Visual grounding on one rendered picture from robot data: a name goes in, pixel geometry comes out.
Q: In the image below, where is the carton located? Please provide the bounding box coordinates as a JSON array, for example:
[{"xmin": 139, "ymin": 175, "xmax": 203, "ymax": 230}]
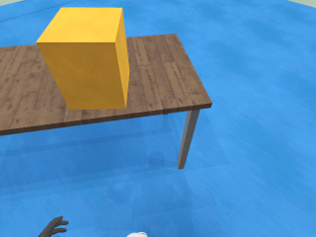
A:
[{"xmin": 36, "ymin": 7, "xmax": 130, "ymax": 110}]

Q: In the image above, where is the table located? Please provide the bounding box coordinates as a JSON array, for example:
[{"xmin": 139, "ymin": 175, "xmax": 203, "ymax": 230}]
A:
[{"xmin": 0, "ymin": 34, "xmax": 212, "ymax": 170}]

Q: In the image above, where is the robot left hand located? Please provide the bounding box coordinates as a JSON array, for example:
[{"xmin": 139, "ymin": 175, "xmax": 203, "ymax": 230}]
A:
[{"xmin": 38, "ymin": 215, "xmax": 69, "ymax": 237}]

